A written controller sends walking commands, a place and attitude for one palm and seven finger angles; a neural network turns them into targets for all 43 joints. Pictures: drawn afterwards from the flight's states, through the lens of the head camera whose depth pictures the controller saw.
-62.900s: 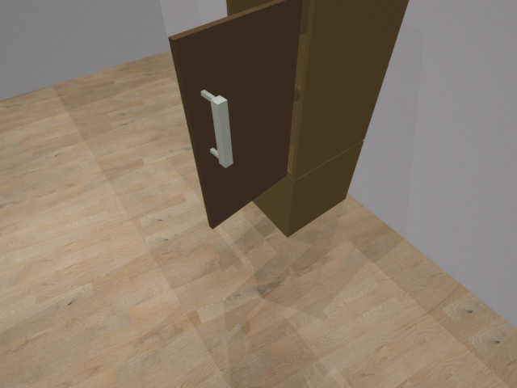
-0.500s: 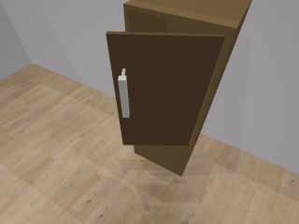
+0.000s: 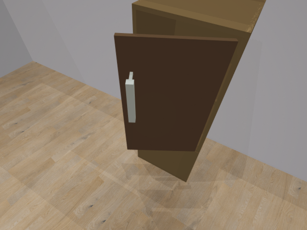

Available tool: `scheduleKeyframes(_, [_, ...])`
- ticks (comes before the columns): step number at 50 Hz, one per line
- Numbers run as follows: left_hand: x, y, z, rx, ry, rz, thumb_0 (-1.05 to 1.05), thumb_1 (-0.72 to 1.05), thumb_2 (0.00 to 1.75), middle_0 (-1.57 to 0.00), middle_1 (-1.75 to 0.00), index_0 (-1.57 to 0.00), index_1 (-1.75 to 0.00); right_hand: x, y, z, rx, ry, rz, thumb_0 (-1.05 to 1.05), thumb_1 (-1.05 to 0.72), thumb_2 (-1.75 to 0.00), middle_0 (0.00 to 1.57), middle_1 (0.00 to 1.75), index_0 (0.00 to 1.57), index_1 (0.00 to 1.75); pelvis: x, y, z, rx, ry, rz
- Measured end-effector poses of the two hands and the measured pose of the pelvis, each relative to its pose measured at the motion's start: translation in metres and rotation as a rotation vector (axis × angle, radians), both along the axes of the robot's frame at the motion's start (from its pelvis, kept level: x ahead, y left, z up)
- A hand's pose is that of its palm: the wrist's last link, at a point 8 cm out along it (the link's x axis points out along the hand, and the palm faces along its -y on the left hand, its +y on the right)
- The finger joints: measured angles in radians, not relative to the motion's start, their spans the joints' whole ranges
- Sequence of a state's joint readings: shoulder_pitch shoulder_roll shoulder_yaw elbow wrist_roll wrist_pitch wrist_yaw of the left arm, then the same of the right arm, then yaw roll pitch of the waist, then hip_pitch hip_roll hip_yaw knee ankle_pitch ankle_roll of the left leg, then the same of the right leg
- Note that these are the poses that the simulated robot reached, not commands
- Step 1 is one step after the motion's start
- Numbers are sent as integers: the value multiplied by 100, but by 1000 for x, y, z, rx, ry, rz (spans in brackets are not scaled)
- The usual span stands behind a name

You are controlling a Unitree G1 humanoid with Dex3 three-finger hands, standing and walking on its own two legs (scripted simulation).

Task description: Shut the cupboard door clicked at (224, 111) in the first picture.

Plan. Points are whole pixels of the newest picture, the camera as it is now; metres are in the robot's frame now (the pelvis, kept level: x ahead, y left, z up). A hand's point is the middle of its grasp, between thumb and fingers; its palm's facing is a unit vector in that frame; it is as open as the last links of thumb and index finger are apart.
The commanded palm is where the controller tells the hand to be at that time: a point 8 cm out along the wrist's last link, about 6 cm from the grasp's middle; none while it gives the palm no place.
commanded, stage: shuffle to correct the standing spot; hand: left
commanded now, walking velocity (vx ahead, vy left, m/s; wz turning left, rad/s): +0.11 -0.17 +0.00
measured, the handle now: (131, 98) +0.52 +0.11 +0.04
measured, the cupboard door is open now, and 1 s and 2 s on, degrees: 29 29 29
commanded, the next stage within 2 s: come to a stop and stand still in 0.66 s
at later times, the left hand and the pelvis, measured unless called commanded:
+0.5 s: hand out of the picture -0.04 +0.11 -0.20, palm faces +0.09 -0.99 -0.12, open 7.4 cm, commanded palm none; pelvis +0.04 -0.04 -0.02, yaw +2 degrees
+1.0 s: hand out of the picture +0.11 +0.06 -0.19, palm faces +0.07 -0.98 -0.19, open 7.4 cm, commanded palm none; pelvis +0.09 -0.11 -0.01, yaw +1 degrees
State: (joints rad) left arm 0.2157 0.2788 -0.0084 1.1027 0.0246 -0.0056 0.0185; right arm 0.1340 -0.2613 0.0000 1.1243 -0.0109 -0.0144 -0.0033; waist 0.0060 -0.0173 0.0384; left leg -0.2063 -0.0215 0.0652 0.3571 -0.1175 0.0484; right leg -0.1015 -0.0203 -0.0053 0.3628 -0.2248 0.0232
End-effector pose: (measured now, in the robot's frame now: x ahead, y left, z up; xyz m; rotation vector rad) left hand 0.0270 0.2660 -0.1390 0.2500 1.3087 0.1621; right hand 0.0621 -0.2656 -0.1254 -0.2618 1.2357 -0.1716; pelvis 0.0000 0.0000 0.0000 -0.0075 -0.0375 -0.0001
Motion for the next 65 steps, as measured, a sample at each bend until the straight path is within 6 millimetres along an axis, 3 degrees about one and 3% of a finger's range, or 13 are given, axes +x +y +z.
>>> scheduleKeyframes(10, [-19, -33, -13, -67, 83, 12, 1, 90, 90, -20, -30, -20, -29, -26, 24, -15, 67, 63, -66, 0, -91, -90, 20, 30, 20, 30, 9, -6, -3, 19, 11, -21])
scheduleKeyframes(19, [-52, -83, -16, -111, 176, 90, 1, 90, 90, -20, -30, -20, -29, -60, 12, -27, 94, 195, -117, 0, -91, -90, 20, 30, 20, 30, 24, -33, -8, -3, 26, 3])
scheduleKeyframes(23, [-64, -102, -24, -140, 212, 139, 1, 90, 90, -20, -30, -20, -29, -56, 3, -28, 70, 232, -104, 0, -91, -90, 20, 30, 20, 30, 34, -40, -13, -22, 23, 30])
scheduleKeyframes(27, [-68, -116, -34, -179, 262, 158, 1, 90, 90, -20, -30, -20, -29, -40, 1, -29, 49, 208, -103, 0, -91, -90, 20, 30, 20, 30, 46, -43, -19, -5, 12, 24])
scheduleKeyframes(30, [-55, -123, -33, -186, 280, 126, 1, 90, 90, -20, -30, -20, -29, -31, -1, -27, 52, 163, -119, 0, -91, -90, 20, 30, 20, 30, 50, -49, -17, 6, 18, -1])
scheduleKeyframes(34, [-13, -125, -26, -163, 201, 99, 1, 90, 90, -20, -30, -20, -29, -29, -12, -25, 71, 160, -131, 0, -91, -90, 20, 30, 20, 30, 53, -63, -11, 6, 29, -5])
scheduleKeyframes(38, [33, -129, -20, -112, 74, 81, 1, 91, 90, -20, -30, -20, -29, -24, -36, -34, 88, 184, -134, 0, -91, -90, 20, 30, 20, 30, 60, -85, -15, 2, 35, 5])
scheduleKeyframes(42, [59, -135, -18, -62, -11, 97, 1, 92, 90, -20, -30, -20, -29, -7, -66, -41, 75, 202, -113, 0, -91, -90, 20, 30, 20, 30, 68, -105, -20, -12, 32, 28])
scheduleKeyframes(47, [71, -153, -14, -71, -22, 97, 1, 91, 90, -20, -30, -20, -29, 36, -85, -29, 57, 122, -75, 0, -91, -90, 20, 30, 19, 30, 81, -114, -12, -10, 27, 30])
scheduleKeyframes(53, [75, -160, -23, -96, 13, 109, 1, 92, 90, -20, -30, -20, -29, 79, -79, -23, 59, 42, -39, 0, -91, -90, 20, 30, 19, 30, 92, -116, -12, -7, 13, 21])
scheduleKeyframes(59, [74, -156, -20, -88, 19, 120, 1, 92, 90, -20, -30, -20, -29, 99, -72, -19, 66, 14, -2, 0, -92, -90, 20, 30, 19, 30, 90, -113, -9, 2, 13, 22])
scheduleKeyframes(65, [65, -147, -16, -66, 20, 106, 1, 91, 90, -20, -30, -20, -29, 99, -64, -20, 86, -11, 1, 0, -92, -90, 20, 30, 20, 30, 83, -107, -10, -2, 10, 17])
